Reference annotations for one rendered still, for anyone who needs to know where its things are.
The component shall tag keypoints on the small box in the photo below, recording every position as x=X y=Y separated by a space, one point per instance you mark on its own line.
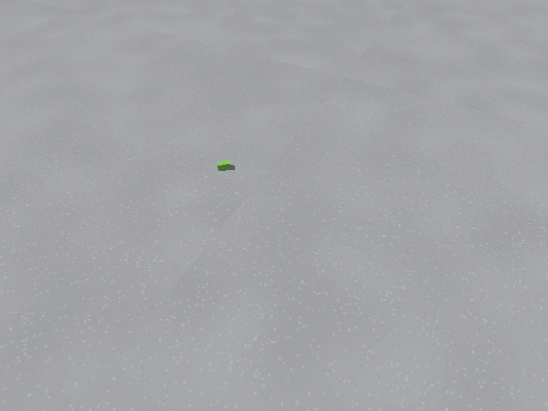
x=224 y=165

